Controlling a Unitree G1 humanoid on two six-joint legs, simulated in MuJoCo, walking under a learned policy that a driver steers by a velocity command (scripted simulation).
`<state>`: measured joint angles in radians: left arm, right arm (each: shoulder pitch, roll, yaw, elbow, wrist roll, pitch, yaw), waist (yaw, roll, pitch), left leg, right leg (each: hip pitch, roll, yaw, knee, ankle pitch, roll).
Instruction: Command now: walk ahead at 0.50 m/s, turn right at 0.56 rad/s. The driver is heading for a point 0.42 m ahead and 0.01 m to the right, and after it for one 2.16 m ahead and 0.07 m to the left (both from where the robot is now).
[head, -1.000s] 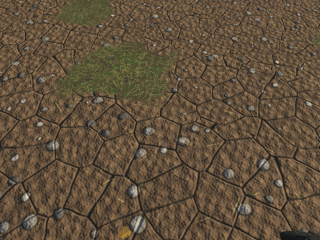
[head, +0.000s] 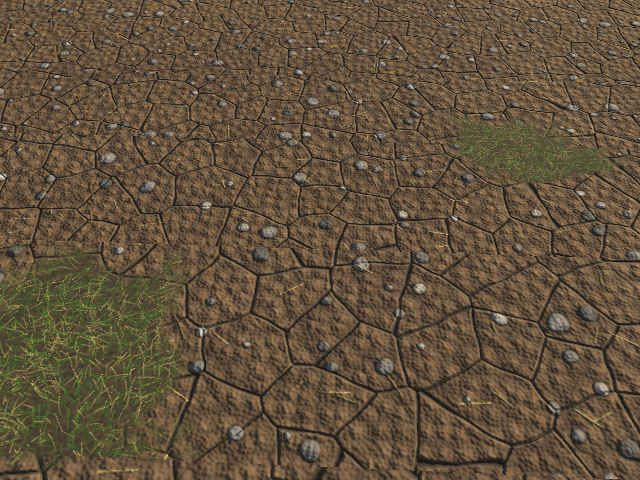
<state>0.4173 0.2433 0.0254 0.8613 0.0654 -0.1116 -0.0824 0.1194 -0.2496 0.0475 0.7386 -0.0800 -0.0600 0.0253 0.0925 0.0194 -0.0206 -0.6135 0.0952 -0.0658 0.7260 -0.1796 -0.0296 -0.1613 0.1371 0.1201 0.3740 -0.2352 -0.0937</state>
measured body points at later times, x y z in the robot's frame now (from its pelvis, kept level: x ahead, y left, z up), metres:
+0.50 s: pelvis +0.26 +0.02 +0.00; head +0.27 +0.01 +0.45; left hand +0.52 +0.17 -0.09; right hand +0.15 -0.20 -0.14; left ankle +0.20 +0.15 -0.74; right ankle +0.39 -0.15 -0.70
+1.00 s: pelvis +0.51 -0.08 -0.03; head +0.51 -0.07 +0.42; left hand +0.45 +0.13 -0.18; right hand +0.65 -0.30 -0.15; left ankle +0.71 +0.05 -0.72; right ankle +0.40 -0.15 -0.74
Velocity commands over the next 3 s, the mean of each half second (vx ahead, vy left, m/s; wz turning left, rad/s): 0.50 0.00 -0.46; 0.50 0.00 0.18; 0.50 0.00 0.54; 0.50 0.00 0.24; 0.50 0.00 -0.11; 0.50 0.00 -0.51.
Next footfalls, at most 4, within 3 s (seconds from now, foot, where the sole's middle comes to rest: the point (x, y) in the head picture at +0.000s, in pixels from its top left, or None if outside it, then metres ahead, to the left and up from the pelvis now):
0.12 left None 0.23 0.14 -0.78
0.60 right None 0.44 -0.16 -0.78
1.22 left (343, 383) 0.83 0.05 -0.96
1.58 right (412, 293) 1.14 -0.13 -0.96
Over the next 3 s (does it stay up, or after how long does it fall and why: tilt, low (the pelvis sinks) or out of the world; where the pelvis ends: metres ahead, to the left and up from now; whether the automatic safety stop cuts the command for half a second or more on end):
stays up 1.72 0.16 -0.38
